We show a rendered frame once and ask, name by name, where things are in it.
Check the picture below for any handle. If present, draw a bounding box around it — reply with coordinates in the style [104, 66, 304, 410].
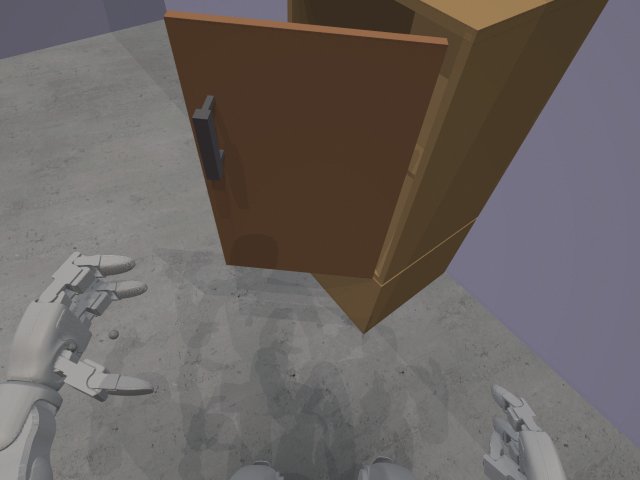
[192, 95, 225, 181]

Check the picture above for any robot right shin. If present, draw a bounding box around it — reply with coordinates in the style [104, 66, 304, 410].
[370, 456, 393, 466]

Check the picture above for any robot left forearm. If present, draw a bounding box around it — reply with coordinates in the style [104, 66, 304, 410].
[0, 381, 63, 480]

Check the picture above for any cupboard door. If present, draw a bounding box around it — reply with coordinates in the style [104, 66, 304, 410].
[163, 10, 448, 279]

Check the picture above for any right robot hand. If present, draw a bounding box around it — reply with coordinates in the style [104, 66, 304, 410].
[483, 384, 566, 480]

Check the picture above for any left robot hand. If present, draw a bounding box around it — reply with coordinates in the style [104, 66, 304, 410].
[6, 252, 154, 402]

